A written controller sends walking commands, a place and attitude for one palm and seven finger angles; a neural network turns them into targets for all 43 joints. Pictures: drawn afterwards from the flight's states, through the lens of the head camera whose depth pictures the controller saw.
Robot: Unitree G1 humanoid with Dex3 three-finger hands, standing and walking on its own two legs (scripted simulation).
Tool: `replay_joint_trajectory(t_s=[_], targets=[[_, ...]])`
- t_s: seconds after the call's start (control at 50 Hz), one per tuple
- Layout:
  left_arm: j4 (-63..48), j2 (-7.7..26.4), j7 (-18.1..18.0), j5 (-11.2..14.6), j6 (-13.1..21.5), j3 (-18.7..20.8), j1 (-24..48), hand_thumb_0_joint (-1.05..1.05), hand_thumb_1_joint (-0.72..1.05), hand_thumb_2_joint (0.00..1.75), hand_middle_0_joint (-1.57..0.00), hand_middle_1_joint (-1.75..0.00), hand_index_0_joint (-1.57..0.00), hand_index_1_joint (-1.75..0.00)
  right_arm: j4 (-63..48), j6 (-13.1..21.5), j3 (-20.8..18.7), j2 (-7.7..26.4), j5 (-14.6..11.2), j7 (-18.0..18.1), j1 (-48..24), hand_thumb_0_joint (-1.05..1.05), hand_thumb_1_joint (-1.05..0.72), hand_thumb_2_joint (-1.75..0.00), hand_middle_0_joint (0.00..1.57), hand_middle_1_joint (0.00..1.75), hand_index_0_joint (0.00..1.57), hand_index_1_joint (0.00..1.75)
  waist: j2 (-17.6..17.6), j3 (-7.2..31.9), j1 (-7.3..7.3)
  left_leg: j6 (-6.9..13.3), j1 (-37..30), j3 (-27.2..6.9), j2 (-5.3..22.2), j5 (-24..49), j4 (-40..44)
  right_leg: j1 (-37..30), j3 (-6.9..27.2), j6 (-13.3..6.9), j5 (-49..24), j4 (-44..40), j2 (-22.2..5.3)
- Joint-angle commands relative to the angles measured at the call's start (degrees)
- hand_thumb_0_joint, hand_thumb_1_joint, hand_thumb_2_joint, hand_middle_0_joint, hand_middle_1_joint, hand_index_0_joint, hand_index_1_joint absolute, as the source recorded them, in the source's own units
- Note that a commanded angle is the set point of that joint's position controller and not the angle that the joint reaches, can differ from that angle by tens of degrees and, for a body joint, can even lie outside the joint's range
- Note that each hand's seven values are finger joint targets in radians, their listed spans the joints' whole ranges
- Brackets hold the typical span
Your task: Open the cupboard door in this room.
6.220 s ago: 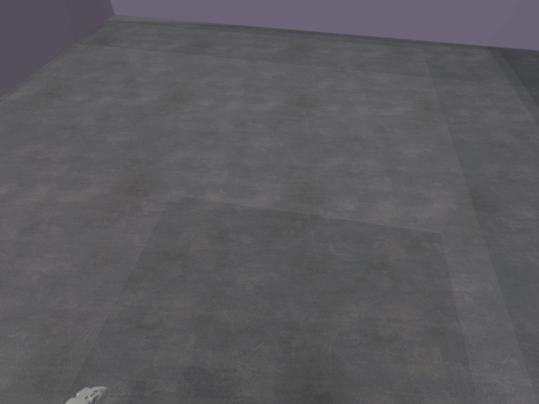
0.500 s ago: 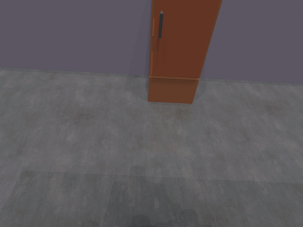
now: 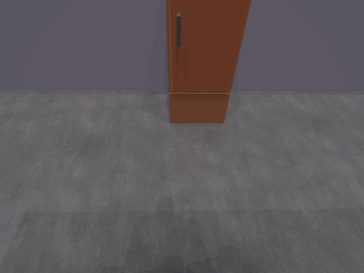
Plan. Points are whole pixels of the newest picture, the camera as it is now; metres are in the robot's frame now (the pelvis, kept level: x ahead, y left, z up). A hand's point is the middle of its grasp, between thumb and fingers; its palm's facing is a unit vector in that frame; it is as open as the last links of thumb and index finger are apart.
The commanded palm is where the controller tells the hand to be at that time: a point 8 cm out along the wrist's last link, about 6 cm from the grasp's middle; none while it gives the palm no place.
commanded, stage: stand and wait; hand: left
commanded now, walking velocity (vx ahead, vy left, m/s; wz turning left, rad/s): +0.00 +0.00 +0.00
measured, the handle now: (178, 29) +1.25 +0.07 -0.02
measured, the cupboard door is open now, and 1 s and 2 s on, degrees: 0 0 0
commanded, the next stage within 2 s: look at it before walking up in 0.10 s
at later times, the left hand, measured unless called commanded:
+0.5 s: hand out of the picture -0.04 +0.13 -0.18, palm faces +0.06 -0.99 -0.16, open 7.4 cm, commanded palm none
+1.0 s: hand out of the picture -0.02 +0.14 -0.18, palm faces +0.05 -0.98 -0.16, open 7.4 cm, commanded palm none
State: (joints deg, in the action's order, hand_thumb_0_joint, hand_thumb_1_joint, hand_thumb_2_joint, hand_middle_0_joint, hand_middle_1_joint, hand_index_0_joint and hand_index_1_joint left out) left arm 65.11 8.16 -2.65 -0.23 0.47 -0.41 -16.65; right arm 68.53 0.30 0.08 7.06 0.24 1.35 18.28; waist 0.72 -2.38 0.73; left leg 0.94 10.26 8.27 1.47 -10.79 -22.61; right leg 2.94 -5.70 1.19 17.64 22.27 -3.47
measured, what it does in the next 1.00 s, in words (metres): stands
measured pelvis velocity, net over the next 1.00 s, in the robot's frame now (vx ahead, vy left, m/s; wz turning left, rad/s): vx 0.02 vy -0.02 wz -0.02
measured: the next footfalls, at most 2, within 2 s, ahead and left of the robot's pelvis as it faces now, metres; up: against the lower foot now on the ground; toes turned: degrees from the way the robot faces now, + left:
right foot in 1.62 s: +0.33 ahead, -0.18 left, +0.00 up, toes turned -30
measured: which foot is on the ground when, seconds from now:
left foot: down 0.00-1.00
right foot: down 0.00-1.00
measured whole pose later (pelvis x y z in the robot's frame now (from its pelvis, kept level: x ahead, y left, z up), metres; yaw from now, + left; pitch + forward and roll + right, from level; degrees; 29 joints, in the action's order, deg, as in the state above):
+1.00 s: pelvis +0.02 -0.02 -0.01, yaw -1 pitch -1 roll -1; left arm 64.4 6.9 -1.6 -1.0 0.4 1.4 -20.5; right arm 65.7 -0.8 -1.7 8.2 1.0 0.9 16.2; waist -0.7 -1.8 -0.9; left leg -1.1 14.7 7.2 5.6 -21.3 -36.0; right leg 3.0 -5.4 -1.4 20.7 24.8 0.4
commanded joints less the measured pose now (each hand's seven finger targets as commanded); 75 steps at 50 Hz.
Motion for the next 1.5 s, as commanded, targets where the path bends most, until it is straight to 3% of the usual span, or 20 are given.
replay_joint_trajectory(t_s=[0.0,0.32,0.8,0.84,0.88,0.92,0.96,1.02,1.06,1.08,1.1,1.12,1.14,1.16,1.18,1.22,1.26,1.3,1.38,1.48], targets=[[-0.5,4.5,-0.2,0.0,0.2,0.9,-5.7,0.0,0.9,0.9,-0.2,-0.3,-0.2,-0.3,-1.5,0.9,-1.0,5.3,0.1,0.4,2.6,0.0,-0.9,-0.9,0.2,0.3,0.2,0.3,-0.4,-1.7,-0.93,0.1,-1.9,-6.5,5.9,10.7,2.6,5.3,3.5,-1.4,-10.6,-4.4,-4.7],[0.3,2.8,-0.5,-0.3,0.5,0.7,-7.9,0.0,0.9,0.9,-0.2,-0.3,-0.2,-0.3,-1.5,0.6,-1.3,4.0,0.1,0.6,2.2,0.0,-0.9,-0.9,0.2,0.3,0.2,0.3,0.7,-4.2,-0.46,0.1,-2.2,-6.1,6.0,9.4,1.5,7.8,3.9,-1.7,-11.6,-5.0,-4.3],[-0.3,4.3,-0.4,-0.3,0.7,0.9,-7.7,0.0,0.9,0.9,-0.2,-0.3,-0.2,-0.3,-2.3,0.6,-1.3,5.4,0.2,0.7,0.8,0.0,-0.9,-0.9,0.2,0.3,0.2,0.3,0.6,-2.9,-0.78,-0.3,-2.8,-5.8,6.2,11.0,0.6,5.6,4.1,-2.1,-16.4,-5.1,-4.5],[0.0,4.0,-0.2,-0.2,0.6,1.1,-7.9,0.0,0.9,0.9,-0.2,-0.3,-0.2,-0.3,-2.1,0.4,-1.5,5.5,0.5,0.7,0.9,0.0,-0.9,-0.9,0.2,0.3,0.2,0.3,0.5,-3.1,-0.69,-0.7,-3.0,-4.4,6.2,5.8,-1.1,6.9,5.5,-2.5,-10.8,-5.9,-4.2],[-0.5,5.7,0.4,-0.5,0.0,2.4,-7.9,0.0,0.9,0.9,-0.2,-0.3,-0.2,-0.3,-3.2,0.1,-2.1,5.7,0.8,0.4,0.1,0.0,-0.9,-0.9,0.2,0.3,0.2,0.3,3.0,-5.0,-1.19,-1.1,2.5,-1.7,5.2,-4.6,-5.4,7.1,9.1,-4.5,1.8,-7.5,-5.2],[-1.0,7.7,0.9,-0.9,-0.2,3.8,-9.0,0.0,0.9,0.9,-0.2,-0.3,-0.2,-0.3,-5.9,-0.1,-2.7,5.3,1.0,-0.1,-3.1,0.0,-0.9,-0.9,0.2,0.3,0.2,0.3,8.2,-9.2,-2.65,-2.0,12.1,0.8,3.5,-12.1,-13.9,7.1,17.1,-8.4,10.4,-11.6,-9.8],[-1.2,8.4,1.1,-1.2,0.2,4.4,-10.6,0.0,0.9,0.9,-0.2,-0.3,-0.2,-0.3,-9.2,0.2,-3.5,6.3,1.0,-0.6,-7.6,0.0,-0.9,-0.9,0.2,0.3,0.2,0.3,7.4,-10.8,-3.96,-2.1,20.0,-0.2,4.3,-17.3,-23.4,5.1,23.4,-12.4,10.0,-13.4,-14.3],[-2.3,9.7,1.2,-1.8,1.3,5.4,-8.0,0.0,0.9,0.9,-0.2,-0.3,-0.2,-0.3,-12.3,1.7,-3.9,6.4,0.5,-0.9,-8.9,0.0,-0.9,-0.9,0.2,0.3,0.2,0.3,6.7,-8.1,-2.53,-2.0,20.9,-3.8,5.6,-19.0,-21.6,2.3,21.9,-13.5,-3.2,-7.8,-14.9],[-3.3,9.9,1.7,-1.4,1.3,5.5,-4.5,0.0,0.9,0.9,-0.2,-0.3,-0.2,-0.3,-11.5,2.4,-3.7,5.7,0.3,-0.8,-3.8,0.0,-0.9,-0.9,0.2,0.3,0.2,0.3,5.4,-4.4,0.35,-2.1,9.2,-1.6,3.8,-12.1,-11.4,7.2,17.1,-10.6,-5.0,-2.6,-10.6],[-4.2,9.5,2.0,-0.9,1.2,5.7,-2.7,0.0,0.9,0.9,-0.2,-0.3,-0.2,-0.3,-9.9,2.9,-3.9,6.4,0.5,-0.5,1.5,0.0,-0.9,-0.9,0.2,0.3,0.2,0.3,1.9,-2.1,2.7,-2.1,-2.3,-0.3,2.5,-7.2,-4.7,14.3,13.4,-8.4,-3.8,2.8,-6.8],[-5.5,6.7,2.7,-0.6,1.2,5.3,-1.8,0.0,0.9,0.9,-0.2,-0.3,-0.2,-0.3,-7.7,3.6,-4.9,11.0,1.1,0.3,8.6,0.0,-0.9,-0.9,0.2,0.3,0.2,0.3,-9.6,0.5,5.48,0.3,-13.6,-11.6,9.8,-12.1,2.0,24.2,8.2,-5.1,-2.0,16.7,-0.2],[-8.0,3.9,3.2,-0.4,1.2,4.7,0.0,0.0,0.9,0.9,-0.2,-0.3,-0.2,-0.3,-6.0,3.6,-6.3,16.5,1.9,0.6,15.9,0.0,-0.9,-0.9,0.2,0.3,0.2,0.3,-23.6,2.2,7.2,5.4,-18.2,-29.3,24.9,-13.3,9.6,34.7,0.9,-2.2,15.6,35.1,5.4],[-9.2,5.7,2.9,-1.2,0.8,5.0,3.2,0.0,0.9,0.9,-0.2,-0.3,-0.2,-0.3,-6.0,3.3,-5.4,14.9,1.7,0.8,14.9,0.0,-0.9,-0.9,0.2,0.3,0.2,0.3,-18.2,-0.3,6.71,6.9,-12.9,-30.9,28.4,-18.4,12.0,36.3,6.0,-3.1,15.6,44.8,2.2],[-9.8,5.7,3.3,-1.2,0.8,4.9,5.7,0.0,0.9,0.9,-0.2,-0.3,-0.2,-0.3,-7.9,3.3,-4.8,12.7,1.3,0.8,11.2,0.0,-0.9,-0.9,0.2,0.3,0.2,0.3,-8.7,-3.4,5.26,7.7,-8.2,-29.1,28.0,-18.4,12.3,38.0,6.7,-3.3,10.9,49.0,-0.8],[-9.5,4.7,3.8,-1.5,0.5,5.0,5.6,0.0,0.9,0.9,-0.2,-0.3,-0.2,-0.3,-9.1,3.6,-4.3,10.9,1.4,0.7,7.6,0.0,-0.9,-0.9,0.2,0.3,0.2,0.3,-4.8,-5.8,3.47,6.5,-4.9,-23.6,25.9,-16.0,13.1,37.6,6.6,-2.9,6.3,50.2,-2.1],[-9.0,3.5,4.3,-1.8,-0.3,5.3,2.9,0.0,0.9,0.9,-0.2,-0.3,-0.2,-0.3,-9.7,4.4,-3.5,8.7,1.4,0.8,4.9,0.0,-0.9,-0.9,0.2,0.3,0.2,0.3,-6.2,-5.9,0.47,3.3,-3.0,-12.2,21.2,-3.8,12.3,35.4,5.8,-1.6,-0.1,50.2,-2.9],[-9.2,3.3,4.5,-1.7,-0.9,5.4,1.7,0.0,0.9,0.9,-0.2,-0.3,-0.2,-0.3,-9.5,5.0,-3.5,8.2,1.0,0.9,4.7,0.0,-0.9,-0.9,0.2,0.3,0.2,0.3,-6.4,-3.6,-0.67,2.7,-5.3,-4.6,18.7,5.9,10.7,35.4,4.7,-0.8,-3.7,49.7,-2.9],[-10.5,3.1,4.7,-1.7,-1.5,5.5,3.6,0.0,0.9,0.9,-0.2,-0.3,-0.2,-0.3,-9.2,5.1,-3.5,8.2,0.9,0.8,5.4,0.0,-0.9,-0.9,0.2,0.3,0.2,0.3,-6.7,-3.6,-0.92,2.9,-7.0,-0.9,18.2,10.8,10.6,38.0,3.9,-0.1,-5.7,48.3,-3.1],[-14.3,2.9,5.3,-1.9,-1.5,4.9,11.8,0.0,0.9,0.9,-0.2,-0.3,-0.2,-0.3,-8.2,4.9,-4.0,8.2,1.1,0.6,8.0,0.0,-0.9,-0.9,0.2,0.3,0.2,0.3,-6.2,-4.7,0.7,4.0,-12.1,2.9,18.3,14.9,10.9,41.3,0.7,0.4,-7.8,37.3,-3.5],[-16.9,3.0,5.4,-1.6,-0.6,4.3,18.3,0.0,0.9,0.9,-0.2,-0.3,-0.2,-0.3,-7.7,4.3,-4.4,9.0,1.3,0.3,9.6,0.0,-0.9,-0.9,0.2,0.3,0.2,0.3,-7.2,-6.1,2.19,3.7,-14.0,8.0,18.1,28.7,7.7,33.4,-3.8,-2.2,-8.2,20.1,0.3]])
